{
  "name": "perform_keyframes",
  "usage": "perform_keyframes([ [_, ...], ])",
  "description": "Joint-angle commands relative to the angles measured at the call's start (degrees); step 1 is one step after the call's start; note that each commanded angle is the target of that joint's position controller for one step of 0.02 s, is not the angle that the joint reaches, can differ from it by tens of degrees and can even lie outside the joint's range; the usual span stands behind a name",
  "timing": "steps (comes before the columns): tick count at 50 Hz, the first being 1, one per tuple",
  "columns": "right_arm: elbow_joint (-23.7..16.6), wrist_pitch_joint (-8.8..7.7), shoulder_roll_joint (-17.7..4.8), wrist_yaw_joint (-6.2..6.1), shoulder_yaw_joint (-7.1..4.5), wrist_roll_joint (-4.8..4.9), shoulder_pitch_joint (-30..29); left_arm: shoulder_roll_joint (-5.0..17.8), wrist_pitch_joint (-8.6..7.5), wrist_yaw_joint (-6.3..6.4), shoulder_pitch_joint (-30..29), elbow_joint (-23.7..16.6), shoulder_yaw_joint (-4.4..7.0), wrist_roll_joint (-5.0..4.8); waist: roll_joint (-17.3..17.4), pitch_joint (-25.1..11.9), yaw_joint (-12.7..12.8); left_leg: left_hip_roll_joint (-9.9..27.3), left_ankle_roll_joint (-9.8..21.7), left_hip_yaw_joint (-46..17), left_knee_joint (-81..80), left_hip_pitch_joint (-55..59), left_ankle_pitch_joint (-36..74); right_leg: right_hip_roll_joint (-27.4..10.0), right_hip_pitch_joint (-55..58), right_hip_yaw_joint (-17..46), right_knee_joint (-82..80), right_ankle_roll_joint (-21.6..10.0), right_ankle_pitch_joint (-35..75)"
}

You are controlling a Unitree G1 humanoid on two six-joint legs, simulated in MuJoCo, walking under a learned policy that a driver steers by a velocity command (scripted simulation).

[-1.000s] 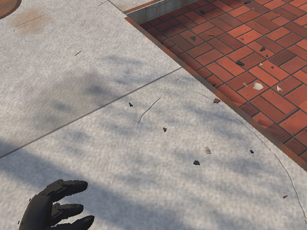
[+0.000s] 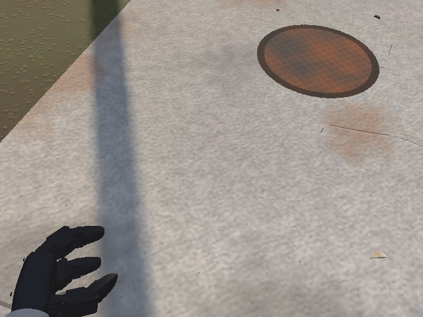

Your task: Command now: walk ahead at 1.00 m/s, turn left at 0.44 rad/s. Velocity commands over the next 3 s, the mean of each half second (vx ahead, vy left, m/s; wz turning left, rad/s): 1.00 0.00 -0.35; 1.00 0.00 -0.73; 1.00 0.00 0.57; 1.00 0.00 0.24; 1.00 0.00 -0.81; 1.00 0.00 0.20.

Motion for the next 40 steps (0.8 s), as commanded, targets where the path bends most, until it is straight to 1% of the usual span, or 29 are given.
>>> perform_keyframes([
  [1,-5.2,-1.38,5.6,1.39,2.52,1.85,10.0,17.2,0.12,-0.69,30.6,6.3,5.28,2.45,-30.4,-25.2,6.6,-1.8,-3.5,5.5,44.7,-40.3,2.3,-22.3,58.8,45.7,-9.0,-17.1,-35.1],
  [2,-3.6,-1.43,-0.1,0.77,2.84,3.19,6.0,9.8,0.21,-1.30,28.9,5.3,3.86,1.89,-24.3,-18.1,9.9,3.6,-2.8,7.2,48.3,-47.7,5.7,-21.8,54.5,53.8,-14.2,-17.2,-49.2],
  [3,-5.3,-1.81,-3.5,1.12,2.36,1.83,-4.3,5.7,0.93,-0.93,26.4,5.9,2.97,1.44,-13.3,-9.1,11.7,5.3,-1.9,9.1,47.3,-49.1,9.3,-18.7,46.6,43.7,-14.6,-16.0,-43.7],
  [4,-6.9,-2.76,-3.7,1.16,2.54,0.02,-11.8,6.5,1.46,-0.95,25.4,6.3,2.83,1.88,-2.7,-4.9,11.6,6.5,-1.6,11.0,44.0,-46.7,11.5,-15.3,38.5,36.5,-14.7,-15.0,-32.9],
  [5,-8.8,-3.90,-3.0,1.22,2.55,-1.49,-16.9,7.0,1.55,-1.33,24.5,6.9,2.80,1.96,0.0,-1.6,10.5,7.5,-1.6,11.4,38.3,-45.5,12.2,-12.6,32.8,32.0,-14.7,-15.2,-24.6],
  [6,-9.6,-4.49,-2.1,1.56,2.60,-1.61,-17.4,5.6,1.39,-1.30,23.6,7.2,2.13,2.27,-1.8,-1.3,8.0,9.1,-1.7,10.8,33.5,-42.8,13.1,-10.4,29.5,28.8,-15.2,-15.2,-20.3],
  [7,-9.8,-4.74,-1.5,1.68,2.82,-1.45,-17.6,4.0,1.43,-1.48,23.7,7.7,1.53,1.77,-3.6,-1.1,7.1,9.3,-2.2,11.4,28.9,-40.7,13.0,-8.7,27.7,26.6,-16.2,-15.5,-17.0],
  [8,-10.1,-4.89,-1.1,1.72,3.08,-1.49,-17.6,3.5,1.52,-1.43,24.3,8.2,1.29,1.09,-4.2,-0.8,6.2,9.5,-3.0,11.7,24.5,-39.6,12.4,-8.5,26.2,25.9,-16.7,-16.4,-14.8],
  [10,-11.6,-5.43,-0.2,2.03,3.80,-1.74,-20.1,5.6,1.73,-0.61,24.2,8.7,1.63,-0.06,-3.7,1.6,5.0,9.9,-4.6,12.2,14.0,-37.2,11.5,-10.2,20.5,25.6,-18.4,-17.7,-14.8],
  [12,-12.5,-6.22,0.1,2.81,4.28,-1.58,-23.8,8.5,2.15,0.31,23.0,8.2,2.56,-0.43,-3.3,3.0,5.3,8.6,-5.7,13.5,4.6,-28.4,21.8,-9.4,12.1,22.7,-19.7,-16.4,-15.1],
  [14,-12.2,-6.45,-1.2,3.03,3.76,-1.06,-24.7,9.3,2.64,0.73,23.9,8.1,2.84,-0.71,-3.6,2.9,5.4,7.0,-6.9,14.2,0.0,-16.2,32.6,-8.7,4.6,20.6,-20.4,-14.7,-14.0],
  [17,-12.2,-5.98,-3.7,2.02,2.09,-0.18,-24.3,7.5,3.29,0.77,27.9,9.4,2.29,-1.22,-3.4,2.2,4.5,6.3,-7.1,14.4,-4.8,-8.7,29.7,-7.6,6.5,19.7,-15.2,-11.7,-12.3],
  [18,-11.8,-5.94,-5.0,1.47,1.16,-0.05,-21.8,7.3,3.42,0.69,28.2,9.6,2.14,-1.10,-3.3,0.7,2.6,5.9,-6.5,14.9,-6.7,-4.6,27.1,-6.1,7.3,18.5,-9.7,-10.4,-6.4],
  [19,-10.7,-5.92,-7.0,0.87,-0.02,0.01,-14.7,6.7,3.38,0.42,26.9,9.1,1.87,-0.59,-2.1,-3.8,-1.6,8.6,-5.3,13.2,-6.4,4.6,25.5,-3.7,4.3,15.7,2.1,-8.4,-1.7],
  [20,-9.1,-5.39,-11.1,0.01,-1.44,-0.29,-1.6,3.4,3.22,0.40,25.8,7.3,0.60,0.89,4.1,-13.7,-7.2,19.5,-1.5,1.5,-6.8,19.9,13.4,-0.6,-4.0,10.5,21.7,-6.3,-8.0],
  [21,-7.1,-4.51,-14.3,0.86,-1.87,-1.13,2.5,-1.5,2.68,0.85,32.6,5.0,-1.24,-2.48,23.6,-21.3,-2.9,32.0,6.2,-28.6,-17.4,28.4,-10.9,1.5,-17.7,4.7,40.6,-4.9,-29.0],
  [22,-7.6,-4.28,-9.7,1.10,-1.08,-0.75,-1.0,2.2,3.36,1.77,29.9,6.1,-0.70,-3.27,17.7,-12.6,-3.0,31.4,5.3,-31.5,-20.2,21.5,-15.4,-3.0,-24.6,3.2,49.0,-4.7,-25.0],
  [23,-6.9,-4.14,-6.5,0.90,-0.41,-0.35,-2.4,3.7,3.76,1.84,24.5,5.6,-0.32,-2.05,11.7,-5.0,-3.3,29.8,4.2,-21.7,-20.3,15.5,-6.1,-4.8,-27.2,1.5,51.6,-4.7,-20.7],
  [24,-5.9,-3.82,-4.8,0.82,0.06,-1.03,-3.8,3.7,4.23,1.63,22.7,5.9,-0.17,-0.96,5.6,-2.0,-1.7,27.8,3.7,-13.3,-20.8,9.7,3.8,-7.0,-25.0,0.7,51.0,-4.7,-17.9],
  [25,-5.1,-3.59,-2.9,1.02,0.48,-1.98,-5.8,3.0,4.58,1.23,20.1,5.3,0.08,-0.18,3.7,1.3,-0.1,25.0,3.1,-6.4,-22.0,4.0,10.6,-8.4,-23.4,0.6,49.2,-4.9,-16.3],
  [26,-4.3,-3.64,-1.7,1.08,0.75,-2.47,-7.9,1.7,5.26,0.64,19.5,4.3,0.03,-0.55,6.4,2.9,2.2,24.2,2.7,-1.4,-23.0,-0.5,14.9,-10.3,-21.7,1.1,48.1,-5.0,-15.6],
  [28,-3.3,-3.97,-0.2,1.41,0.84,-1.41,-10.4,0.3,6.69,-0.13,17.4,2.9,-0.28,-1.10,5.9,4.1,4.0,23.3,1.6,6.8,-25.1,-4.7,22.2,-12.3,-21.2,0.8,46.2,-4.7,-15.2],
  [32,-2.6,-4.79,-4.4,0.66,-0.18,-1.24,-14.2,1.5,6.79,-1.57,12.8,0.2,-0.80,0.03,2.3,6.2,6.2,21.0,0.4,21.2,-29.5,-9.9,31.7,-12.2,-18.4,-1.3,34.9,-3.3,-1.6],
  [35,-1.0,-4.86,-8.3,0.44,-0.87,-0.97,-10.7,2.5,6.06,-3.15,5.5,-1.3,-0.89,0.43,-2.1,7.7,3.6,18.8,-2.0,29.1,-31.4,-8.7,38.1,-8.7,-10.2,-8.2,19.6,-5.6,8.1],
  [36,-0.7,-4.71,-10.0,0.54,-1.09,-1.10,-9.7,3.2,5.88,-3.53,4.6,-1.8,-0.64,0.27,-1.1,7.1,3.8,19.0,-2.6,30.4,-30.0,-7.0,48.7,-6.6,-6.3,-10.6,16.5,-6.7,8.5],
  [37,-0.4,-4.30,-11.7,0.52,-1.39,-1.24,-8.3,5.1,5.83,-3.72,4.6,-2.1,0.07,0.04,1.0,5.3,4.6,19.2,-3.1,31.4,-26.4,-3.3,64.9,-3.6,-3.0,-13.4,15.6,-7.7,6.6],
  [38,-0.4,-3.55,-13.5,0.34,-1.75,-1.19,-7.1,7.2,5.94,-3.76,6.0,-2.2,0.90,-0.43,3.9,3.0,6.5,19.8,-3.5,31.9,-20.6,0.6,81.3,-0.7,-0.1,-15.6,15.6,-8.7,2.7],
  [39,-0.7,-2.72,-15.3,0.22,-2.15,-0.98,-7.3,9.2,6.35,-3.69,11.2,-1.4,1.95,-0.94,6.8,-0.4,10.3,20.8,-3.6,32.1,-11.3,2.1,93.8,1.4,5.8,-16.6,16.3,-10.0,-1.8],
  [40,-1.7,-2.18,-16.3,0.20,-2.42,-0.78,-8.8,12.6,7.01,-3.41,21.7,1.0,3.69,-1.06,8.4,-5.7,16.0,21.6,-3.2,31.4,2.0,-1.7,99.5,2.9,18.8,-16.0,16.7,-12.0,-4.9],
])
Next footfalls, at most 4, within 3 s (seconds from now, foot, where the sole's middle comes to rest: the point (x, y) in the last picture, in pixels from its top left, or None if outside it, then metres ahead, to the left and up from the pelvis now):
0.38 left None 0.49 0.11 -0.74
0.82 right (271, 219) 0.80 -0.28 -0.74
1.32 left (277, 125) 1.27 -0.39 -0.74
1.76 right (316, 72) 1.63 -0.66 -0.74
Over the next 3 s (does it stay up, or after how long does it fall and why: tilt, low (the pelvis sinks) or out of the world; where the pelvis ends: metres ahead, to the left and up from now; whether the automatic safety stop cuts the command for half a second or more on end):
stays up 2.43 -0.96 0.00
